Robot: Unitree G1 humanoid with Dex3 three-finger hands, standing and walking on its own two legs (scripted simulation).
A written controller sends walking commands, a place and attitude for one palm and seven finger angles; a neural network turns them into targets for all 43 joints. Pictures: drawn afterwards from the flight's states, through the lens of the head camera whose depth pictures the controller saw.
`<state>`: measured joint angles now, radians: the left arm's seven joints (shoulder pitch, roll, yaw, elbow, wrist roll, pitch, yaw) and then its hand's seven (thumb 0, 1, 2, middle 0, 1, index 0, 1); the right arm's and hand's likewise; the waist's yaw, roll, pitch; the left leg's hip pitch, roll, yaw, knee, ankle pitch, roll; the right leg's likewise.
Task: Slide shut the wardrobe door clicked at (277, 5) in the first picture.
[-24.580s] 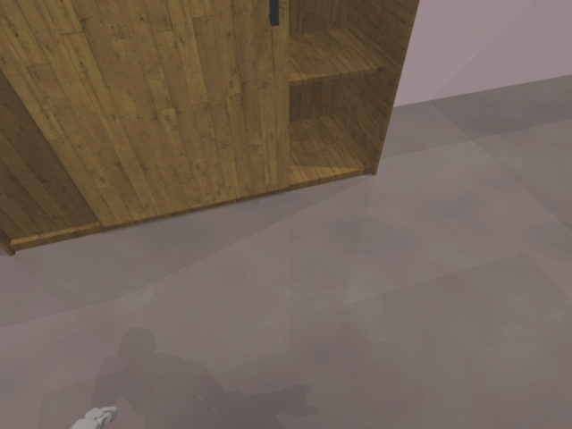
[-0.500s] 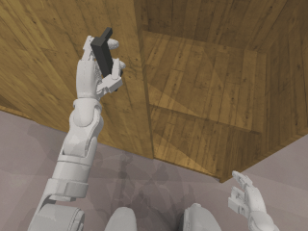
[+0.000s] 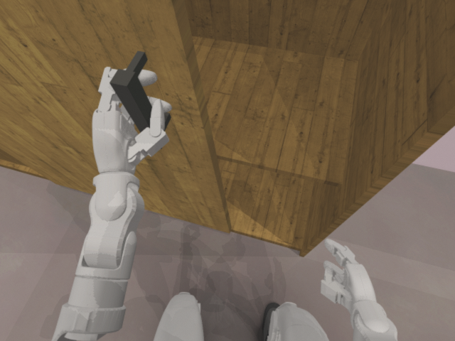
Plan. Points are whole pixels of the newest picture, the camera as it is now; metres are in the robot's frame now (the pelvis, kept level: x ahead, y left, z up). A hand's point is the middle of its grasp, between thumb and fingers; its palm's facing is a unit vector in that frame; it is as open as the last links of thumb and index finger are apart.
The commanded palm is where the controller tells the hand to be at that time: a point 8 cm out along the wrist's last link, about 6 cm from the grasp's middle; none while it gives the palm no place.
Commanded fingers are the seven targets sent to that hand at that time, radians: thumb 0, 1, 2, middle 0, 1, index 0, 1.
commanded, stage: step sideways, sliding the door along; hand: left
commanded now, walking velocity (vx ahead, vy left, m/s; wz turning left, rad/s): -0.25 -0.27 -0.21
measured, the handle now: (148, 103) +0.41 +0.18 +0.14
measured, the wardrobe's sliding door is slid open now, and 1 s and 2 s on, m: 0.30 0.00 0.00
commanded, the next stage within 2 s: stop walking and hold the door there in 1.40 s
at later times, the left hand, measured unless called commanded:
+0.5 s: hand (283, 162) +0.33 -0.02 +0.14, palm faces +0.06 -1.00 -0.03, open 6.2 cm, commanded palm +0.30 -0.03 +0.14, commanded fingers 0.00 0.90 0.90 -0.45 -1.40 -0.45 -1.40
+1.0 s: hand (391, 188) +0.31 -0.14 +0.14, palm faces +0.07 -1.00 -0.05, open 6.3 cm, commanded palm +0.28 -0.16 +0.14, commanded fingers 0.00 0.90 0.90 -0.45 -1.40 -0.45 -1.40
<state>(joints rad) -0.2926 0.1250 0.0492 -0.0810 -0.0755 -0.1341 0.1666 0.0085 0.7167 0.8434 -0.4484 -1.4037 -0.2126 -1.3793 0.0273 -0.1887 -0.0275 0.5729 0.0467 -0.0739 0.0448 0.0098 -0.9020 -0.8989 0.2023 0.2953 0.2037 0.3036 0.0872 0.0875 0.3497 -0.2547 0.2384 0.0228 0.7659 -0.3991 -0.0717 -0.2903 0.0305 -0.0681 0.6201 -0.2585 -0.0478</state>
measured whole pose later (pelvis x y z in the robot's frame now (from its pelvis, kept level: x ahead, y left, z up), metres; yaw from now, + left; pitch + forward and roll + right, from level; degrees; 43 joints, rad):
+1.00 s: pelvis -0.08 -0.24 +0.01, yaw -5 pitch -3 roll +1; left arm -0.44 0.13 0.00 0.19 -0.09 -0.09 0.16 0.02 0.79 0.82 -0.31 -1.40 -0.17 -1.38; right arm 0.11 -0.20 -0.05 0.59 0.03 -0.01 0.04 0.01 -0.90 -0.90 0.20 0.29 0.20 0.30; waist 0.09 0.03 0.24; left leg -0.20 0.15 0.08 0.54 -0.26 -0.08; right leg -0.44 0.04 -0.01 0.93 -0.42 -0.02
